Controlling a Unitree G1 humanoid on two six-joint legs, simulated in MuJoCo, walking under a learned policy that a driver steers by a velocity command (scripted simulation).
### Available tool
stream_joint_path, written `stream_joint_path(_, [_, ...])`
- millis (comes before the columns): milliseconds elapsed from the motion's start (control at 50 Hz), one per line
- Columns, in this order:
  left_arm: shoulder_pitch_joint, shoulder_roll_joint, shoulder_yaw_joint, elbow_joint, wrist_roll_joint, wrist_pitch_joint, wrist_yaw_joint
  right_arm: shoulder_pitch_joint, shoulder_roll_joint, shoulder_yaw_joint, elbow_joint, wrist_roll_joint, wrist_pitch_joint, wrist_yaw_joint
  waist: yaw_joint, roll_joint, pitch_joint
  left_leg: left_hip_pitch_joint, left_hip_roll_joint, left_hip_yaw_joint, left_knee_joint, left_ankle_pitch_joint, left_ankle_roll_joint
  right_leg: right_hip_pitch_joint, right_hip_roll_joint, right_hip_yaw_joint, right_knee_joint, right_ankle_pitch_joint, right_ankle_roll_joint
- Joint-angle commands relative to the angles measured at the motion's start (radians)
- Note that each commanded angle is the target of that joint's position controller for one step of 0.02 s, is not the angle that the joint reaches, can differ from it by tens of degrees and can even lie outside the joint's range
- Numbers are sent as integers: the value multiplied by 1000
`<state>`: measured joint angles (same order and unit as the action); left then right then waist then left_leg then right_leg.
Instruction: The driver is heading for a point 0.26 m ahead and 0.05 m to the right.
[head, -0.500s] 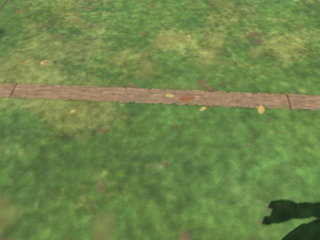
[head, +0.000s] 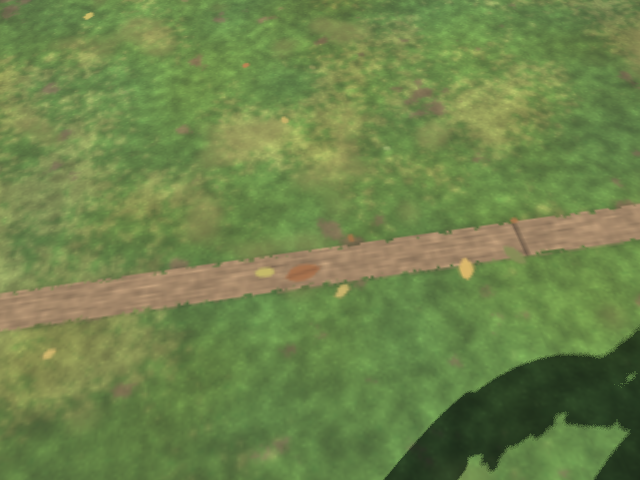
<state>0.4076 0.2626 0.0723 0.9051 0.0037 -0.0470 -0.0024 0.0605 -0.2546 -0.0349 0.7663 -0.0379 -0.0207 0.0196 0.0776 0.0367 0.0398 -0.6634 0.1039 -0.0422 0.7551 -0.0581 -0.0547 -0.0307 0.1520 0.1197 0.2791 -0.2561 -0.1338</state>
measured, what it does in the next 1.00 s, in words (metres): walks ahead: left foot, then right foot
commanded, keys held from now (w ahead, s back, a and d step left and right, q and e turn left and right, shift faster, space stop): w+e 0.04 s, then no key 0.96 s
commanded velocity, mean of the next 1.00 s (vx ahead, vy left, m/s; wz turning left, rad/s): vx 0.14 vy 0.00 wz -0.16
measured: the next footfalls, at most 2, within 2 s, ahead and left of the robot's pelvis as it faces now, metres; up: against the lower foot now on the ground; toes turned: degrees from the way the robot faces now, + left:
left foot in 0.14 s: +0.27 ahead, +0.13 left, +0.00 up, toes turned -5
right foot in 0.54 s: +0.22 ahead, -0.08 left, +0.00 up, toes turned -5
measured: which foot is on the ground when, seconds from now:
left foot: up 0.00-0.12, down 0.14-1.00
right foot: down 0.00-0.16, up 0.18-0.52, down 0.54-1.00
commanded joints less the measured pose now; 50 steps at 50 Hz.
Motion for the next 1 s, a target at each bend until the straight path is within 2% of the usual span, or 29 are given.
stream_joint_path(20, [80, 156, 33, -36, 8, -6, 11, -157, -74, -7, -115, 7, -24, 4, 26, -100, 8, -34, -59, 38, -84, 27, 11, 54, -263, 210, 1, 494, -102])
stream_joint_path(60, [72, 165, 34, -40, 13, -5, 20, -151, -83, -5, -126, 10, -34, 3, 11, -110, 15, 25, -80, 34, -159, 8, 33, 73, -270, 218, 50, 587, -80])
stream_joint_path(80, [52, 166, 33, -43, 13, -4, 24, -100, -89, -6, -113, 9, -41, -1, -14, -116, 7, 116, -99, 41, -207, -6, 52, 55, -260, 201, 91, 678, -50])
stream_joint_path(100, [32, 169, 33, -47, 13, -8, 26, -18, -107, -13, -86, 7, -50, -9, -45, -123, -25, 246, -131, 51, -238, -20, 74, 33, -243, 188, 162, 814, -18])
stream_joint_path(120, [17, 176, 33, -46, 6, -15, 23, 96, -127, -22, -50, 4, -61, -19, -95, -113, -78, 386, -152, 67, -294, 34, 96, 25, -213, 169, 283, 898, 10])
stream_joint_path(140, [-2, 162, 28, -54, -8, -25, 18, 225, -155, -30, -24, -6, -80, -30, -161, -89, -150, 599, -71, 15, -331, 182, 128, -76, -164, 145, 465, 774, 37])
stream_joint_path(160, [21, 84, 7, -95, -21, -32, 19, 357, -229, -40, -20, -23, -86, -42, -185, 63, -305, 844, 211, -222, -252, 576, 182, -234, -85, 56, 765, 231, 63])
stream_joint_path(180, [175, 85, 15, -94, -47, -19, 31, 322, -270, -58, -20, 5, -65, -32, -97, 292, -457, 967, 399, -558, -279, 882, 356, -401, 50, -3, 1018, -352, 87])
stream_joint_path(200, [167, 141, 20, -46, -1, -1, 38, 252, -180, -42, -46, 29, -52, -22, -78, 80, -370, 841, 345, -494, -300, 797, 348, -434, -24, 43, 1073, -278, 85])
stream_joint_path(220, [82, 126, 18, -47, 9, 5, 30, 190, -95, -18, -47, 33, -53, -21, -81, 11, -237, 725, 279, -343, -324, 733, 323, -455, -50, 36, 1040, -232, 99])
stream_joint_path(240, [45, 103, 12, -55, 12, 12, 23, 154, -54, -3, -40, 27, -51, -21, -67, -9, -162, 637, 221, -251, -365, 675, 286, -459, -82, 25, 977, -210, 107])
stream_joint_path(260, [9, 90, 9, -62, 21, 25, 14, 159, -47, 3, -23, 29, -54, -26, -64, 28, -118, 576, 180, -189, -403, 642, 267, -448, -106, 25, 910, -188, 114])
stream_joint_path(280, [25, 77, 5, -54, 28, 40, 6, 158, -65, 0, -9, 26, -55, -26, -49, 57, -105, 512, 152, -140, -425, 640, 259, -397, -97, 3, 891, -168, 123])
stream_joint_path(320, [33, 64, 1, -50, 22, 56, 0, 166, -83, -1, 11, 20, -63, -22, -31, 65, -133, 465, 137, -88, -437, 687, 270, -338, -81, -9, 837, -137, 131])
stream_joint_path(380, [-11, 40, -16, -48, 22, 69, 2, 135, -85, 5, 26, 14, -60, -20, -16, 82, -135, 407, 115, -25, -456, 591, 267, -284, -107, -46, 646, -99, 137])
stream_joint_path(440, [-89, 34, -33, -48, 20, 80, 4, 161, -100, 3, 50, 14, -41, -18, -50, 121, -132, 378, 96, -23, -473, 339, 253, -205, -130, -96, 468, -51, 136])
stream_joint_path(480, [-118, 41, -38, -43, 19, 82, 8, 179, -114, -2, 63, 17, -21, -18, -65, 112, -115, 359, 98, -58, -474, 104, 248, -167, -132, -116, 375, -44, 131])
stream_joint_path(520, [-124, 35, -46, -31, 26, 71, 15, 171, -105, 2, 69, 23, -3, -24, -47, 65, -71, 284, 80, -76, -451, -121, 204, -71, -136, -115, 186, 31, 110])
stream_joint_path(540, [-133, 55, -47, -32, 33, 61, 22, 194, -88, 7, 75, 19, 0, -26, -49, 13, -47, 246, 66, -84, -436, -189, 158, -36, -187, -41, 97, 78, 96])
stream_joint_path(560, [-131, 108, -43, -36, 45, 47, 32, 222, -52, 15, 66, 17, 0, -23, -78, -100, -49, 235, 6, -35, -344, -239, 112, -28, -338, 136, 10, 131, 68])
stream_joint_path(580, [-195, 131, -40, -28, 15, 45, 32, 305, -9, 24, 96, 36, 11, -24, -142, -211, -30, 396, -80, 46, -362, -277, 84, -255, -402, 193, -36, 57, 7])
stream_joint_path(600, [-233, 79, -52, -26, 8, 40, 26, 291, -38, 19, 122, 31, 19, -29, -136, -167, 4, 505, -65, 26, -379, -204, 77, -339, -349, 156, -48, -51, 25])
stream_joint_path(620, [-237, 56, -58, -14, 5, 34, 24, 272, -50, 14, 130, 27, 19, -30, -129, -158, 15, 530, -56, 16, -393, -151, 73, -343, -297, 118, -45, -97, 57])
stream_joint_path(660, [-206, 59, -57, 15, 1, 32, 31, 268, -75, 6, 150, 24, 17, -28, -113, -141, 23, 513, -32, -1, -398, -110, 75, -295, -248, 73, -42, -65, 80])
stream_joint_path(720, [-166, 50, -55, 55, -1, 28, 34, 274, -47, 14, 186, 26, 9, -31, -98, -70, 7, 475, -23, -8, -425, -99, 72, -201, -243, 50, -3, 49, 71])
stream_joint_path(760, [-162, 45, -55, 71, 0, 27, 35, 266, -41, 14, 204, 27, 9, -35, -93, -51, 2, 478, -22, -9, -432, -95, 70, -187, -241, 43, 6, 76, 67])
stream_joint_path(1000, [-131, 23, -62, 165, 0, 29, 42, 279, -22, 20, 297, 26, 19, -50, -91, -33, 4, 509, -10, -14, -427, -63, 78, -167, -229, 16, 18, 145, 68])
